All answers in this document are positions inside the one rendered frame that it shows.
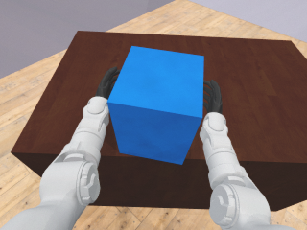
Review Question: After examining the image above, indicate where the left robot forearm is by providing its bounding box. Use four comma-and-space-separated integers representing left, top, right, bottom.
39, 96, 109, 199

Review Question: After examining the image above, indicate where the left robot hand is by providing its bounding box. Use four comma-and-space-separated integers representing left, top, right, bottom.
95, 66, 121, 100

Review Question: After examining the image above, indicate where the pedestal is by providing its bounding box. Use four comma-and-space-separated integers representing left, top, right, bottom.
11, 31, 307, 212

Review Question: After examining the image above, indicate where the carton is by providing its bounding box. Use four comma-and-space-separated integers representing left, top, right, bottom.
107, 46, 204, 165

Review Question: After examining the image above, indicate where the right robot upper arm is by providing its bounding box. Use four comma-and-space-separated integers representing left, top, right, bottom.
209, 183, 296, 230

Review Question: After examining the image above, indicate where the left robot upper arm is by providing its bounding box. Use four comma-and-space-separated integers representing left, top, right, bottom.
0, 160, 101, 230

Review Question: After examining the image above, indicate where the right robot forearm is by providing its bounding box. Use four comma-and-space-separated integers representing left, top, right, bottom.
200, 112, 271, 219

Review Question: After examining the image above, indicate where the right robot hand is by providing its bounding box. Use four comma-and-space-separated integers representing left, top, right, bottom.
202, 80, 223, 114

